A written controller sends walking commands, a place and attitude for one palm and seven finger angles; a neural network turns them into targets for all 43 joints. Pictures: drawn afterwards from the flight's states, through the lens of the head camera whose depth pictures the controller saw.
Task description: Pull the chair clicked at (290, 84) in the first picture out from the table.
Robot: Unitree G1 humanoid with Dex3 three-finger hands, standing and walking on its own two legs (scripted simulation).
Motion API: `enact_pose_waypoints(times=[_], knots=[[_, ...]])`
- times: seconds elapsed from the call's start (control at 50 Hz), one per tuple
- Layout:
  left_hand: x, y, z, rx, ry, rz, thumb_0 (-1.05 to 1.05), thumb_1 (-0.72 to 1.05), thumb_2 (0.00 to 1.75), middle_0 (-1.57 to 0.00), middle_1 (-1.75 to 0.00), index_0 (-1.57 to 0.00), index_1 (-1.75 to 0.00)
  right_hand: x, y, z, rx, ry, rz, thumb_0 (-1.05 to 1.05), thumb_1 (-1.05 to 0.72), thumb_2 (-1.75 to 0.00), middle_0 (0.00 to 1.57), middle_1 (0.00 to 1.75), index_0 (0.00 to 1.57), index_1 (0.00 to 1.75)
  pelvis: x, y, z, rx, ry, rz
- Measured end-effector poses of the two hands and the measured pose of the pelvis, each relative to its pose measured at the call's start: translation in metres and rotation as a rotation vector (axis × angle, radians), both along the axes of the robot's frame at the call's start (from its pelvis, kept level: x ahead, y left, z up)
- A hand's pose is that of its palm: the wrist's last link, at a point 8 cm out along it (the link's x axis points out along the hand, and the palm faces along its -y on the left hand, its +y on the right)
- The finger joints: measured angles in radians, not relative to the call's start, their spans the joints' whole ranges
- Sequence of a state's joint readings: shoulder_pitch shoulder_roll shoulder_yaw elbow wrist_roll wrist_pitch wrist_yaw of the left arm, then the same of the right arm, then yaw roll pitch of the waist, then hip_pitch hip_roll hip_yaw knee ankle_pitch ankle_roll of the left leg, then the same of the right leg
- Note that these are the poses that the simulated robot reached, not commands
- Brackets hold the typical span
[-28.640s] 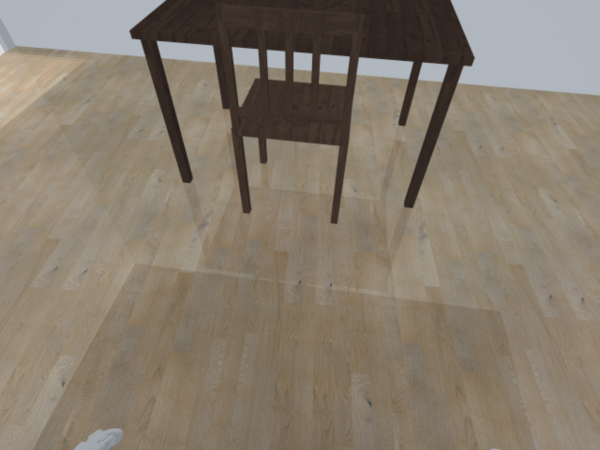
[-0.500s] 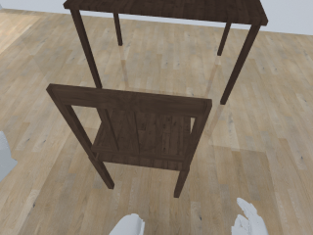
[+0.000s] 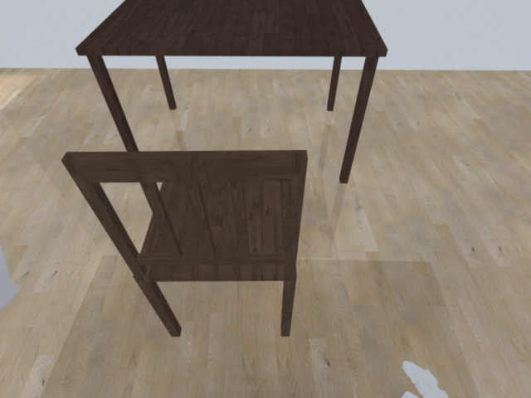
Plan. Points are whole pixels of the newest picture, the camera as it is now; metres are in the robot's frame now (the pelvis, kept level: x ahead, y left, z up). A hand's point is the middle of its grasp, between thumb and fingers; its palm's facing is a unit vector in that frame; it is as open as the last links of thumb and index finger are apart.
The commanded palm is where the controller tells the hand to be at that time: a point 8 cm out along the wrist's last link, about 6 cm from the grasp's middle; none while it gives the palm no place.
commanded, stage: stop stepping back and stand still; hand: left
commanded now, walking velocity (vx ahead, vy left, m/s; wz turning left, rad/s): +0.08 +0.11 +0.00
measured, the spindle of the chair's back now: (202, 222) +0.49 +0.17 -0.09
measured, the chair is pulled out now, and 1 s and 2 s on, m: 0.67 0.67 0.67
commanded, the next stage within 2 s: let the arm hang, fingers relaxed in 0.36 s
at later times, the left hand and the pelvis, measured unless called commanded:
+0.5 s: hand (17, 304) +0.20 +0.29 +0.13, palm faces +0.41 -0.75 -0.52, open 7.4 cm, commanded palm none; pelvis +0.00 +0.02 +0.00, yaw +1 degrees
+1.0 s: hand out of the picture +0.02 +0.21 -0.16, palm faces +0.03 -0.97 -0.25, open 7.2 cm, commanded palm none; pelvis +0.00 +0.01 +0.00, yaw +2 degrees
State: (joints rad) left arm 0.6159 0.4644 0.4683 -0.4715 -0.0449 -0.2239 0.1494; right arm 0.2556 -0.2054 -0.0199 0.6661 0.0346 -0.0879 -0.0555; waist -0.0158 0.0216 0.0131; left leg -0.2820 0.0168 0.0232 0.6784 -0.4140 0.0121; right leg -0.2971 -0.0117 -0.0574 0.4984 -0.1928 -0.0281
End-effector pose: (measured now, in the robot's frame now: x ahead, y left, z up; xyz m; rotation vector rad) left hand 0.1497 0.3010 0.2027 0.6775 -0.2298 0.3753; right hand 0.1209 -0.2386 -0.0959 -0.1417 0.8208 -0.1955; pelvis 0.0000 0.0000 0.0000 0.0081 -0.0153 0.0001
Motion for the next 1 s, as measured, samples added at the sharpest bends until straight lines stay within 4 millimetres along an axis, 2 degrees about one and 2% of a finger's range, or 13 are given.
enact_pose_waypoints(times=[0.08, 0.18, 0.26, 0.36, 0.46, 0.5, 0.54, 0.58, 0.64, 0.7, 0.74, 0.88, 1.0], knots=[[-0.005, 0.014, -0.024, -0.087, 0.021, 0.059, 0.01, 0.89, 0.90, -0.22, -0.30, -0.21, -0.30, -0.023, -0.017, 0.007, -0.074, 0.010, -0.033, 0.01, -0.91, -0.90, 0.20, 0.30, 0.20, 0.30, -0.006, 0.003, 0.001, -0.011, -0.003, 0.010], [-0.010, 0.003, -0.037, -0.169, 0.020, 0.028, 0.01, 0.89, 0.90, -0.21, -0.30, -0.21, -0.30, -0.032, -0.023, 0.023, -0.118, -0.015, -0.037, 0.01, -0.91, -0.90, 0.20, 0.30, 0.20, 0.30, -0.012, 0.006, 0.005, -0.010, -0.019, 0.011], [-0.012, -0.005, -0.020, -0.108, -0.039, -0.028, 0.02, 0.89, 0.90, -0.22, -0.30, -0.21, -0.30, -0.021, -0.016, 0.026, -0.112, -0.059, -0.011, 0.01, -0.91, -0.90, 0.19, 0.30, 0.20, 0.30, -0.016, 0.006, 0.003, -0.011, -0.025, 0.025], [-0.014, 0.006, 0.000, -0.023, -0.073, -0.009, 0.01, 0.89, 0.90, -0.22, -0.30, -0.21, -0.30, 0.000, 0.002, 0.024, -0.060, -0.097, 0.014, 0.01, -0.91, -0.90, 0.19, 0.30, 0.20, 0.30, -0.012, 0.008, 0.004, -0.021, -0.014, 0.012], [-0.007, 0.021, -0.014, -0.076, -0.009, 0.072, 0.01, 0.89, 0.90, -0.21, -0.30, -0.21, -0.30, 0.018, 0.020, 0.020, -0.016, -0.101, 0.043, 0.01, -0.91, -0.90, 0.20, 0.30, 0.20, 0.30, -0.004, 0.013, 0.006, -0.022, 0.000, 0.003], [0.005, 0.026, -0.048, -0.124, 0.105, 0.076, 0.01, 0.89, 0.90, -0.21, -0.30, -0.21, -0.30, 0.023, 0.024, 0.011, 0.008, -0.084, 0.093, 0.01, -0.91, -0.90, 0.20, 0.30, 0.20, 0.30, -0.002, 0.015, 0.004, -0.019, 0.014, 0.022], [0.014, 0.028, -0.108, -0.245, 0.332, 0.113, 0.00, 0.90, 0.90, -0.20, -0.30, -0.20, -0.30, 0.025, 0.027, -0.003, 0.022, -0.010, 0.129, 0.01, -0.91, -0.90, 0.20, 0.30, 0.20, 0.30, -0.003, 0.017, 0.001, -0.011, 0.025, 0.033], [0.011, 0.017, -0.178, -0.385, 0.585, 0.158, 0.00, 0.90, 0.90, -0.20, -0.29, -0.20, -0.30, 0.021, 0.030, -0.016, 0.032, 0.059, 0.136, 0.01, -0.91, -0.90, 0.20, 0.30, 0.20, 0.30, -0.003, 0.019, -0.001, -0.006, 0.030, 0.035], [-0.019, -0.024, -0.267, -0.554, 0.940, 0.167, 0.01, 0.91, 0.90, -0.20, -0.29, -0.19, -0.30, 0.005, 0.034, -0.025, 0.039, 0.147, 0.123, 0.01, -0.91, -0.90, 0.20, 0.30, 0.20, 0.30, -0.002, 0.019, -0.003, 0.001, 0.023, 0.030], [-0.063, -0.074, -0.323, -0.694, 1.206, 0.130, 0.01, 0.91, 0.90, -0.20, -0.29, -0.19, -0.30, -0.021, 0.034, -0.024, 0.024, 0.242, 0.102, 0.01, -0.91, -0.90, 0.20, 0.30, 0.20, 0.30, -0.001, 0.016, -0.002, 0.003, 0.008, 0.028], [-0.078, -0.086, -0.336, -0.795, 1.217, 0.171, -0.03, 0.96, 0.90, -0.21, -0.29, -0.20, -0.30, -0.042, 0.032, -0.023, 0.005, 0.316, 0.093, 0.01, -0.91, -0.90, 0.20, 0.30, 0.20, 0.30, -0.001, 0.013, -0.001, -0.004, 0.004, 0.038], [-0.105, -0.062, -0.340, -0.720, 1.309, 0.231, -0.05, 0.99, 0.90, -0.21, -0.30, -0.21, -0.30, -0.095, 0.013, -0.026, -0.031, 0.472, 0.019, 0.00, -0.93, -0.90, 0.20, 0.30, 0.20, 0.30, 0.001, 0.013, 0.003, -0.021, -0.010, 0.038], [-0.138, -0.043, -0.333, -0.666, 1.403, 0.327, -0.02, 0.94, 0.90, -0.21, -0.29, -0.20, -0.30, -0.126, 0.023, -0.039, 0.029, 0.542, -0.003, 0.00, -0.92, -0.90, 0.19, 0.29, 0.20, 0.30, 0.002, 0.014, 0.004, -0.015, -0.012, 0.031]])
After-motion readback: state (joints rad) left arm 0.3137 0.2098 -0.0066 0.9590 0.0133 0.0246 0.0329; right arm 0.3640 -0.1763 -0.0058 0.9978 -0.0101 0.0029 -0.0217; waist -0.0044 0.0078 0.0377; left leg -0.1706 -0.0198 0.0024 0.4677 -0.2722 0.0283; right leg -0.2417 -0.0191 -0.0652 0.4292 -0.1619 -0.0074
